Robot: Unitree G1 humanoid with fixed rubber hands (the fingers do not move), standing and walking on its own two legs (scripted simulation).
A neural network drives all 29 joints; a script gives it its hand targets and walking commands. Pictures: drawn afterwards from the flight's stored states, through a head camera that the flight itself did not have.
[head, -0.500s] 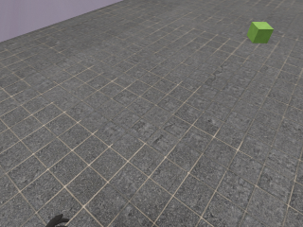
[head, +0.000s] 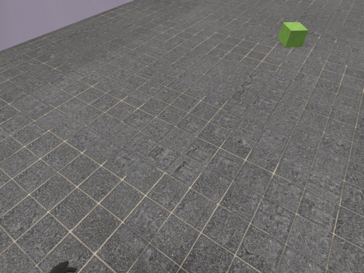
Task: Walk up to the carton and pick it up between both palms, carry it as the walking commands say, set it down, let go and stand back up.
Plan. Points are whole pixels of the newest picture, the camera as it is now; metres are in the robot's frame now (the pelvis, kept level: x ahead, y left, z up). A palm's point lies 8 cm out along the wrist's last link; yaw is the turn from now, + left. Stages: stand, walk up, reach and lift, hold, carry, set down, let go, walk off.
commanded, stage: walk up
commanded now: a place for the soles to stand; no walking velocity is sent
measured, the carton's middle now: (292, 34) +2.89 -1.28 -0.67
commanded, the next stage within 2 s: none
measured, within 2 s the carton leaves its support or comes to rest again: neither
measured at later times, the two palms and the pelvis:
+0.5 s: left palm (114, 240) +0.23 +0.17 -0.05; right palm out of the picture +0.29 -0.50 -0.08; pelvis +0.16 -0.17 +0.01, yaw -4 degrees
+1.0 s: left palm (167, 128) +0.62 +0.08 -0.07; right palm (362, 152) +0.53 -0.56 -0.08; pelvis +0.48 -0.22 +0.00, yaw -11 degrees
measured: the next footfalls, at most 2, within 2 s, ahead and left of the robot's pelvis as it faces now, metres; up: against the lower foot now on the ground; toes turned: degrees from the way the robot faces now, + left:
right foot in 0.26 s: +0.19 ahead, -0.23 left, +0.00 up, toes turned -9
left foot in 0.80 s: +0.54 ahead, -0.08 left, +0.00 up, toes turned -4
